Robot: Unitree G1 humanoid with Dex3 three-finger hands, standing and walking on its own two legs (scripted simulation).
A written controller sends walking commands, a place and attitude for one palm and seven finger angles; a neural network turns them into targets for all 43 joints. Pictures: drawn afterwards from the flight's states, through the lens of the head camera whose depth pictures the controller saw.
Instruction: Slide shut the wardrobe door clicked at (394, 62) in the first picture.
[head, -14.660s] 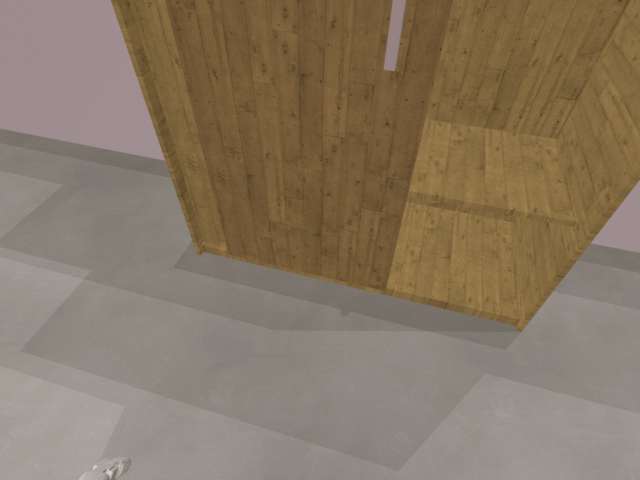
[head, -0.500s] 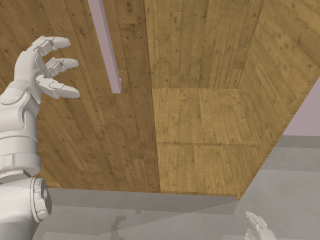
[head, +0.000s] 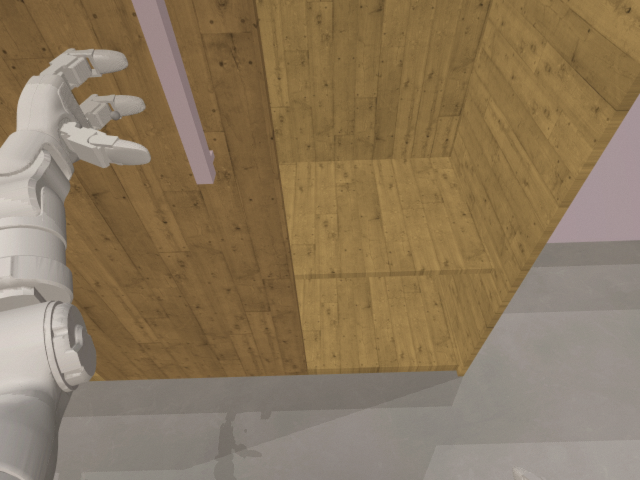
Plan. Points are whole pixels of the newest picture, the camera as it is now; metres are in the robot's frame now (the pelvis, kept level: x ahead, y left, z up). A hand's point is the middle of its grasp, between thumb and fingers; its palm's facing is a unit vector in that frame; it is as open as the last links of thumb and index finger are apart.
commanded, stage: move the hooked fingers beside the handle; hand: left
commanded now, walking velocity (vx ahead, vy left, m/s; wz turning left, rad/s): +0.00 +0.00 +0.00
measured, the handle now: (182, 86) +0.52 +0.16 +0.25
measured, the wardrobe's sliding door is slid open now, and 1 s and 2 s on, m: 0.49 0.49 0.49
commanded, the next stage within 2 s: feel for the door with the fingertips in 1.38 s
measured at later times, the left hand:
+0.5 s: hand (126, 119) +0.46 +0.21 +0.24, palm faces +0.03 -1.00 -0.01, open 14.0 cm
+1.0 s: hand (127, 128) +0.46 +0.21 +0.23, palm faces +0.04 -1.00 -0.02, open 14.0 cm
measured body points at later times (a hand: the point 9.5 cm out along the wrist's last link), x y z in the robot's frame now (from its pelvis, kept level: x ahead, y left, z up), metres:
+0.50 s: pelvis +0.01 +0.01 +0.00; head +0.02 -0.01 +0.45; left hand +0.45 +0.27 +0.25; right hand +0.10 -0.26 -0.11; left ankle -0.01 +0.10 -0.74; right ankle -0.02 -0.10 -0.74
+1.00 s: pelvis +0.00 +0.00 +0.00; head +0.02 -0.02 +0.45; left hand +0.45 +0.27 +0.24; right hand +0.09 -0.27 -0.11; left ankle -0.01 +0.10 -0.74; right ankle -0.02 -0.10 -0.74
